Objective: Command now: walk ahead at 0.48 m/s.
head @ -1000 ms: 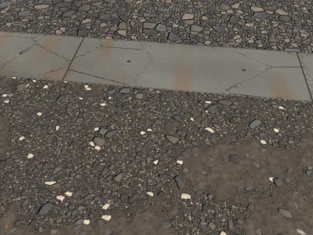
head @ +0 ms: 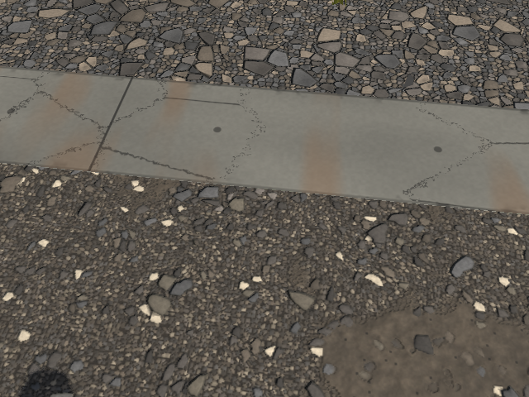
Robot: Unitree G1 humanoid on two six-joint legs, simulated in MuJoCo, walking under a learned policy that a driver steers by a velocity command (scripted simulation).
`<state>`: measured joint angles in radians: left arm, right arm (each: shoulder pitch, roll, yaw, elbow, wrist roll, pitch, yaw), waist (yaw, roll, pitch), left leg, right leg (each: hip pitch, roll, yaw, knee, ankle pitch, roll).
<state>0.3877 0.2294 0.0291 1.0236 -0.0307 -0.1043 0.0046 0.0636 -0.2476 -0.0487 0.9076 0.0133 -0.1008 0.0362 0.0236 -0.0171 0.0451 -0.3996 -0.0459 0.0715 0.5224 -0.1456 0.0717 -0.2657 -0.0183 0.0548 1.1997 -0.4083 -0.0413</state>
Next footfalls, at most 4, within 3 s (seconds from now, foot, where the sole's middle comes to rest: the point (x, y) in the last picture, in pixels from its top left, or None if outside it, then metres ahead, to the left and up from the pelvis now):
0.42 right None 0.43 -0.16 -0.76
0.98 left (250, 295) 0.73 0.09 -0.76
1.50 right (338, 230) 0.96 -0.17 -0.76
2.00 left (273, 205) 1.05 0.03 -0.76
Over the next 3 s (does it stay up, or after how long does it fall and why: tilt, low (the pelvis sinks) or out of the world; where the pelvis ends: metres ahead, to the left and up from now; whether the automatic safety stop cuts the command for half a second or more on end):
stays up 1.04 -0.09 0.02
